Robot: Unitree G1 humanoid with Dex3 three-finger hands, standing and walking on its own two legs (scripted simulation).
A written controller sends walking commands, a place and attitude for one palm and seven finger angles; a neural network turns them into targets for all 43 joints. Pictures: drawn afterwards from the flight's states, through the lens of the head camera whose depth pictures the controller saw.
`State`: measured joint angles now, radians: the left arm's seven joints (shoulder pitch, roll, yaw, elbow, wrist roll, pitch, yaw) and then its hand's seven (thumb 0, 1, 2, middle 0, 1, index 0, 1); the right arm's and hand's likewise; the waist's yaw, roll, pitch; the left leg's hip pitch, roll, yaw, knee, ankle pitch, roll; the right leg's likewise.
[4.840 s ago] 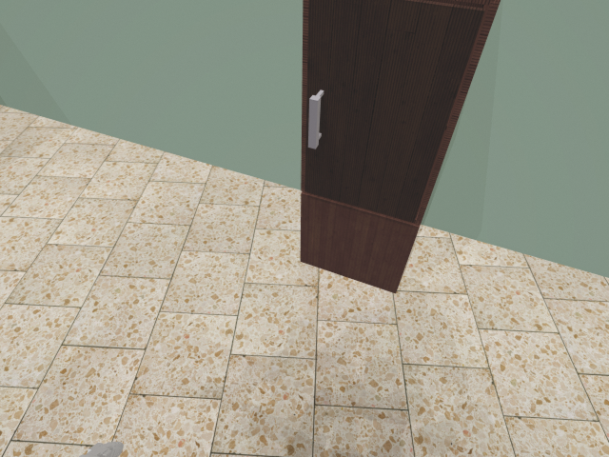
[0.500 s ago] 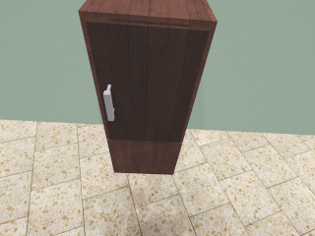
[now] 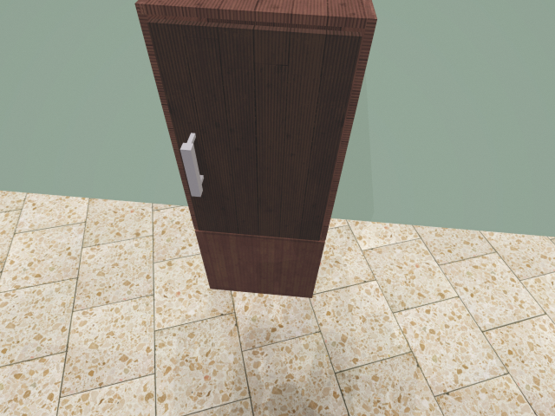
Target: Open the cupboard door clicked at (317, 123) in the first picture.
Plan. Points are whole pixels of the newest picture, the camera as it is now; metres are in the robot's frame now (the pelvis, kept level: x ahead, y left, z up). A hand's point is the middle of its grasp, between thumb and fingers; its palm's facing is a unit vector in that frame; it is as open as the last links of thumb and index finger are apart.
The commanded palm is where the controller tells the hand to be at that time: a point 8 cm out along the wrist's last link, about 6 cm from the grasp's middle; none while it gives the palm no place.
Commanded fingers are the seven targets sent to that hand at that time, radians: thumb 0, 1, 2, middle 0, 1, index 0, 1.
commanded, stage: look again from close up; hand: left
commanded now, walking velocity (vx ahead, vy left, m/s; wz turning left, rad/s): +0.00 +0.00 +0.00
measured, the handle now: (194, 165) +0.63 +0.24 -0.06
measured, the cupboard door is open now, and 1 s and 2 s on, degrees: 0 0 0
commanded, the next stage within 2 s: shuffle to correct the standing spot in 0.60 s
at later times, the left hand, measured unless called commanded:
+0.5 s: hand out of the picture +0.01 +0.21 -0.18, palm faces +0.01 -0.98 -0.22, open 7.3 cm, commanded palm none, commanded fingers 0.00 0.90 0.90 -0.20 -0.30 -0.20 -0.30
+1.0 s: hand out of the picture +0.01 +0.20 -0.20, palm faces +0.05 -0.99 -0.16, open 7.3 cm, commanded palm none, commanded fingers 0.00 0.90 0.90 -0.20 -0.30 -0.20 -0.30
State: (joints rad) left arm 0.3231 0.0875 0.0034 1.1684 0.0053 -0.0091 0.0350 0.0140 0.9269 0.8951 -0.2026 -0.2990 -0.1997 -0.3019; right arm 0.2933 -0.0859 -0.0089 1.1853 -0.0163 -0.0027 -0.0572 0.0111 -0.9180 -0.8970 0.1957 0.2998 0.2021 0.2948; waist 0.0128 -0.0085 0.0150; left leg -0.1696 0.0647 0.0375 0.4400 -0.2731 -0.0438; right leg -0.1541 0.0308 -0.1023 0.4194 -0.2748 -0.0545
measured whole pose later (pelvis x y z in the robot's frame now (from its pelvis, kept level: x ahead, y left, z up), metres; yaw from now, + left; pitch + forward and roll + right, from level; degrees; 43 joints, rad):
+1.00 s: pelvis +0.04 +0.04 -0.02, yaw +0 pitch +1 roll -1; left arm 0.36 0.14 0.02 1.10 0.03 -0.04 0.02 0.00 0.91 0.90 -0.20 -0.30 -0.20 -0.30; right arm 0.33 -0.15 0.00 1.10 -0.02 -0.03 -0.02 0.00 -0.91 -0.90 0.20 0.30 0.20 0.29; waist 0.01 0.00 0.01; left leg -0.23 0.02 0.07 0.69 -0.45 0.03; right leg -0.20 -0.02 -0.09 0.61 -0.44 -0.01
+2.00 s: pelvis +0.08 +0.04 +0.00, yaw +2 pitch +1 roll +1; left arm 0.30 0.20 0.05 1.00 0.03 0.05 0.03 0.00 0.91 0.90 -0.20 -0.30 -0.20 -0.30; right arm 0.30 -0.15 -0.02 1.01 -0.02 0.03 -0.03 0.00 -0.93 -0.90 0.20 0.30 0.20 0.30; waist 0.03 -0.04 -0.01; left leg -0.21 -0.01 0.04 0.45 -0.25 0.01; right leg -0.44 -0.01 0.00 0.87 -0.34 0.00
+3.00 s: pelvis +0.07 +0.05 -0.01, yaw +2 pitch +0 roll -1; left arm 0.30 0.15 0.00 1.08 0.02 -0.03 0.05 0.00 0.91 0.90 -0.20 -0.30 -0.20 -0.30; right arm 0.31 -0.16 0.00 1.07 -0.02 -0.03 -0.03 0.01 -0.93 -0.90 0.19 0.30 0.20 0.29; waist 0.00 0.02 -0.01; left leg -0.23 0.00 0.04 0.56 -0.32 0.03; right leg -0.20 0.00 -0.02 0.52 -0.32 0.00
